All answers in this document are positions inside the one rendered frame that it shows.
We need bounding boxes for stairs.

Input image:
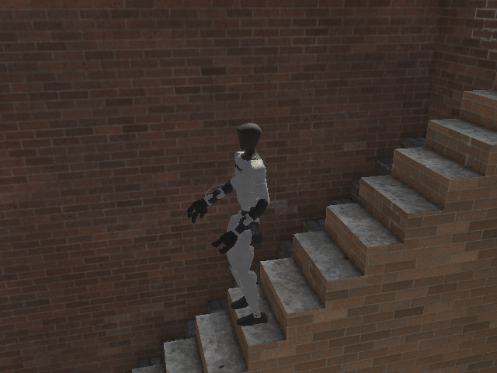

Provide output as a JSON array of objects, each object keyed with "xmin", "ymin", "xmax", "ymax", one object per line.
[{"xmin": 132, "ymin": 72, "xmax": 497, "ymax": 373}]

